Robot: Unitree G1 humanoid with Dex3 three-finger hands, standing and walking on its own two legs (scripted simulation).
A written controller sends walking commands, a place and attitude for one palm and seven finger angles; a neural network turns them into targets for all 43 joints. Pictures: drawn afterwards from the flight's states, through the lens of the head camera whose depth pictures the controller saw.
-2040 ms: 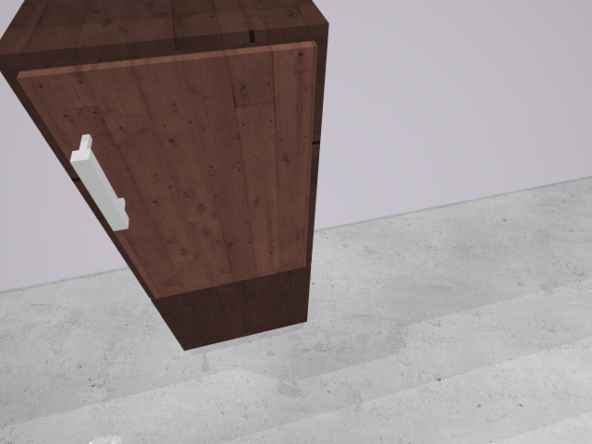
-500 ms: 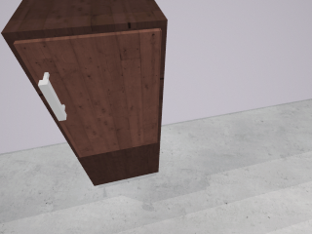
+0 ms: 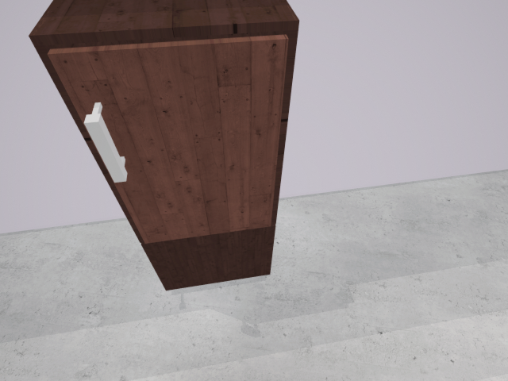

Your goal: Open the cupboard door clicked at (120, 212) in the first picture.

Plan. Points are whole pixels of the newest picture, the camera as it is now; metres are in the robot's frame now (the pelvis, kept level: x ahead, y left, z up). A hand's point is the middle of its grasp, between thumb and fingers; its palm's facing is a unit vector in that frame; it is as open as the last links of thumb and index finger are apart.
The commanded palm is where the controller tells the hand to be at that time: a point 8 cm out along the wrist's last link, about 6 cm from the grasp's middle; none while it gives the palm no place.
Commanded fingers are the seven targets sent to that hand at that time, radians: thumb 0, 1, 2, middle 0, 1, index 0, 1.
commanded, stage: shuffle to correct the standing spot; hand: left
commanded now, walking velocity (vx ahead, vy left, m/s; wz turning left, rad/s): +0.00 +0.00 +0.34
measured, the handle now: (109, 143) +0.51 +0.32 +0.07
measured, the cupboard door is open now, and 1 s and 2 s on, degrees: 0 0 0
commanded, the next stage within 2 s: come to a stop and stand still in 0.30 s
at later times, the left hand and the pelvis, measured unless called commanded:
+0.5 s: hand out of the picture +0.06 +0.18 -0.16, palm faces +0.16 -0.95 -0.28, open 7.4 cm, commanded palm none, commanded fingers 0.00 0.90 0.90 -0.20 -0.30 -0.20 -0.30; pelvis +0.02 -0.03 +0.00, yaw +9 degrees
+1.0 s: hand out of the picture -0.09 +0.15 -0.15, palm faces +0.30 -0.91 -0.29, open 7.4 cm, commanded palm none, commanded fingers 0.00 0.90 0.90 -0.20 -0.30 -0.20 -0.30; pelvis +0.00 -0.02 +0.01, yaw +13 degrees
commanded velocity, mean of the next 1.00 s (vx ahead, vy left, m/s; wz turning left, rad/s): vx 0.02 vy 0.05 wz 0.11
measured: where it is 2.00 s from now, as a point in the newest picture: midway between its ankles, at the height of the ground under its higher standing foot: outside the picture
